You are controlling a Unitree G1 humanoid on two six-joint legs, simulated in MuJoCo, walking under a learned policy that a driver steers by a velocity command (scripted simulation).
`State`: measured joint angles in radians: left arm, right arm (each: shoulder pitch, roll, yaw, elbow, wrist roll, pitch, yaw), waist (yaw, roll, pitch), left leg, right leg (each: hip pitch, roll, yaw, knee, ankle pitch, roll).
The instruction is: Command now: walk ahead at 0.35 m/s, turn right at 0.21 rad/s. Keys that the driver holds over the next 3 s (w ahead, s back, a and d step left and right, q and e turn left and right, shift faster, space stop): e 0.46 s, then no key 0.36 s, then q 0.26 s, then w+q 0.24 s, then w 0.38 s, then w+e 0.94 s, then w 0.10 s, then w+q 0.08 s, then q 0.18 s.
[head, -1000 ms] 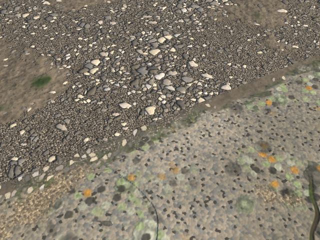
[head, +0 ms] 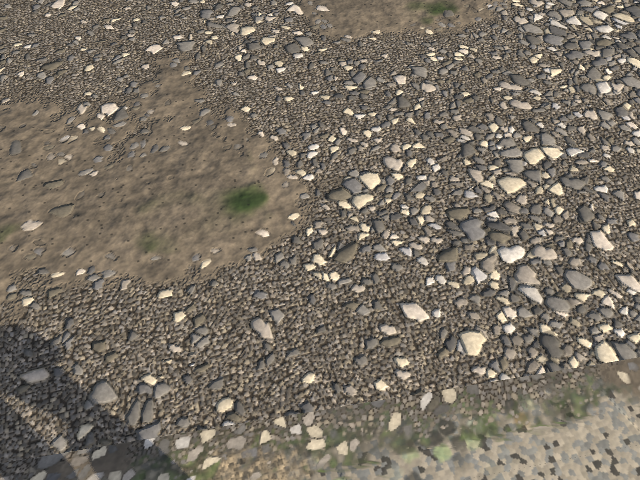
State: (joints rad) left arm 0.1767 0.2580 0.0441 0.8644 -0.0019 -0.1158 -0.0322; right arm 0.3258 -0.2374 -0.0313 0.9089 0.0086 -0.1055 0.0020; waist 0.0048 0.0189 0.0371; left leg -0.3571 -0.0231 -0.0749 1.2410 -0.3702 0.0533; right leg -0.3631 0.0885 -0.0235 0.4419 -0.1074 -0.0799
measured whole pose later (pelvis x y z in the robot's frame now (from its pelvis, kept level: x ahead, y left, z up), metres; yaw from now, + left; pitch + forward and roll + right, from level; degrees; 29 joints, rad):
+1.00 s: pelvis +0.15 +0.00 +0.00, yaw -19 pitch +1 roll +0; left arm 0.16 0.20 0.03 0.76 0.01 0.00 0.03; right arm 0.24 -0.28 -0.06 0.83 0.02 0.03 -0.03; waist -0.02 0.03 0.00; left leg -0.37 0.04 -0.02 0.80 -0.45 -0.07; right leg -0.24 0.02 -0.04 0.49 -0.27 -0.04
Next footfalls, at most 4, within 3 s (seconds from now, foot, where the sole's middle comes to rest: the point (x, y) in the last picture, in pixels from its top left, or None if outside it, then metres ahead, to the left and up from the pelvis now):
0.32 left None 0.29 0.11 -0.77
0.74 right None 0.14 -0.10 -0.77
1.18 left None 0.17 0.12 -0.77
1.70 right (393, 455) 0.51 -0.11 -0.77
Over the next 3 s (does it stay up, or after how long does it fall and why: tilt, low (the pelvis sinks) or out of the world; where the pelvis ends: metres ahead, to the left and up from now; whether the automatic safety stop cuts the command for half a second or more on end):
stays up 1.00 -0.16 -0.04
